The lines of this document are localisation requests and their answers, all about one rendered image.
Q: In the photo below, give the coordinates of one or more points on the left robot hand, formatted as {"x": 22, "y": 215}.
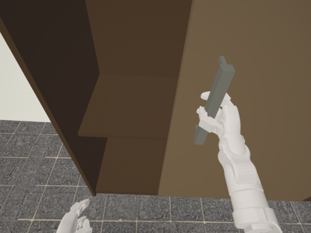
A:
{"x": 70, "y": 222}

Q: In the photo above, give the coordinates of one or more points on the right robot hand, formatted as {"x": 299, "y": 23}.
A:
{"x": 227, "y": 119}

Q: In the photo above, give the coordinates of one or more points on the robot right forearm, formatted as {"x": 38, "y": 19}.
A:
{"x": 251, "y": 210}

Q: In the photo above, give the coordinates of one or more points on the wardrobe door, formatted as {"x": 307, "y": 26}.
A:
{"x": 268, "y": 42}

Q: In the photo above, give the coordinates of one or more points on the handle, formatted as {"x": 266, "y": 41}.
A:
{"x": 219, "y": 88}

